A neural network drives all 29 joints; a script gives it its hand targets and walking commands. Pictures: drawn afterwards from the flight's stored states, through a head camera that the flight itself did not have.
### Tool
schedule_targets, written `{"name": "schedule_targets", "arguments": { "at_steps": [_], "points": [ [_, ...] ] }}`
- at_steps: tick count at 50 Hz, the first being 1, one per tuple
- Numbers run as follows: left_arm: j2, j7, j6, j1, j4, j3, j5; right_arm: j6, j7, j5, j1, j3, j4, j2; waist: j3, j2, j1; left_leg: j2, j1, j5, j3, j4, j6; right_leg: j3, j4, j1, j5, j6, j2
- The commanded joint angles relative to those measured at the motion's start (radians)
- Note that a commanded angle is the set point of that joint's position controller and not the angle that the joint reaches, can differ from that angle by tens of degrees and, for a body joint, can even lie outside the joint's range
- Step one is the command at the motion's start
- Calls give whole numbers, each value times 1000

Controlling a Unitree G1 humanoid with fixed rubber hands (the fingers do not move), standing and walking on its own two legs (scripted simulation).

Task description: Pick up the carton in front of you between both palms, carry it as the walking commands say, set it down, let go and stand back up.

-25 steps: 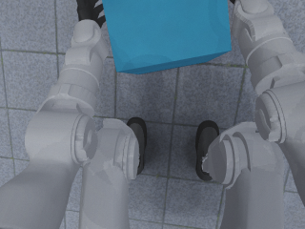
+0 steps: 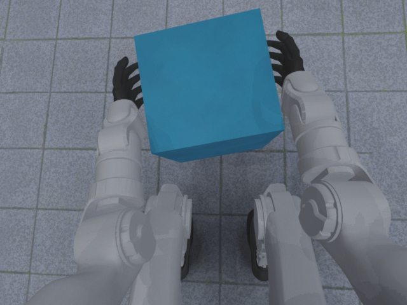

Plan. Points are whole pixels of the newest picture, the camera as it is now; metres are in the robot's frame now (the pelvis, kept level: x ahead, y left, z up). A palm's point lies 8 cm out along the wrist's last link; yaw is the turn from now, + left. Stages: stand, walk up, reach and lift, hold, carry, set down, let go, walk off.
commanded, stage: reach and lift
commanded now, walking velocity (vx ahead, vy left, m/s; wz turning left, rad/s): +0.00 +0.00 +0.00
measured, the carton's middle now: (210, 103) +0.50 +0.01 -0.14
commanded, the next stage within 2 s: none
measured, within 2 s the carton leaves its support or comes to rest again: neither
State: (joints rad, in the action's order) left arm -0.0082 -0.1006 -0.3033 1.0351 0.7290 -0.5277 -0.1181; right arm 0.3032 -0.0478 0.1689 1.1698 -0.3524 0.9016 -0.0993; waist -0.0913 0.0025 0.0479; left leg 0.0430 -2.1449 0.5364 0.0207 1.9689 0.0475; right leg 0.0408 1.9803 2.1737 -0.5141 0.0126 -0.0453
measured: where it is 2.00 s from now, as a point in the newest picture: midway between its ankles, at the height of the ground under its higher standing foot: (220, 256)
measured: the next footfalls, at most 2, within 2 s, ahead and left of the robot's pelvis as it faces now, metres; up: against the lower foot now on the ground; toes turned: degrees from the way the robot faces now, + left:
none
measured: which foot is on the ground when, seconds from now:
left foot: down 0.00-1.00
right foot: down 0.00-1.00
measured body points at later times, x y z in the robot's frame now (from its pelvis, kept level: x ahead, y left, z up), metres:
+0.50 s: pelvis +0.03 +0.00 +0.12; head +0.23 -0.01 +0.52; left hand +0.47 +0.16 +0.08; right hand +0.49 -0.14 +0.07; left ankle +0.12 +0.13 -0.39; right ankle +0.12 -0.12 -0.39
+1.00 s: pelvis +0.08 +0.00 +0.27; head +0.17 -0.01 +0.71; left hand +0.44 +0.15 +0.24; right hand +0.44 -0.15 +0.23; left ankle +0.12 +0.13 -0.39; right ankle +0.12 -0.12 -0.39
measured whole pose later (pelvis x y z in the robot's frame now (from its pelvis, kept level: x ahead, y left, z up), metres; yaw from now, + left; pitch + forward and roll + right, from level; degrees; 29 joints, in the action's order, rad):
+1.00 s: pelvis +0.08 +0.00 +0.27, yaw -1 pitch +22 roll +0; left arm -0.14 -0.02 -0.36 0.47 0.53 -0.39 -0.21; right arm 0.35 -0.02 0.24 0.48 -0.35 0.55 0.13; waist -0.20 0.00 0.02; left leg 0.04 -1.00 0.41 0.05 1.02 0.01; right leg 0.06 1.03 1.01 -0.40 0.01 -0.03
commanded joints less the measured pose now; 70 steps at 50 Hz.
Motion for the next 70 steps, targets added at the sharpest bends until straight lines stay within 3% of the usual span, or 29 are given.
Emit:
{"name": "schedule_targets", "arguments": {
  "at_steps": [1,7,19,35,52,63,70],
  "points": [
    [-967,268,-23,700,-4,463,48,15,221,-32,485,284,19,1050,-866,49,9,126,426,-60,-115,-260,-20,-88,-274,-536,31,-27,-117],
    [-1016,286,-41,633,8,463,25,26,233,-15,447,288,-11,1087,-962,39,5,133,544,-104,-111,-352,-17,-87,-371,-646,72,-19,-123],
    [-1099,304,-62,465,-92,637,91,55,246,-92,305,476,-182,1199,-1054,51,0,134,772,-216,-84,-509,-13,-76,-523,-894,193,3,-126],
    [-1139,304,-57,182,-83,672,63,48,244,-65,36,495,-210,1244,-807,15,-17,124,1077,-232,-19,-803,-27,-20,-813,-1176,213,-10,-112],
    [-1138,313,-63,-131,-148,739,29,57,248,-58,-267,581,-316,1249,-544,11,-29,86,1531,-403,48,-1172,-46,44,-1177,-1618,392,-16,-78],
    [-1116,322,-159,-295,-253,800,39,152,260,-85,-427,637,-438,1223,-355,-1,-36,60,1855,-551,58,-1421,-44,50,-1426,-1916,536,-10,-56],
    [-1096,334,-254,-345,-304,791,42,255,274,-89,-478,616,-492,1214,-168,-2,-50,48,1974,-488,59,-1560,-49,43,-1566,-2035,482,-11,-43]
  ]
}}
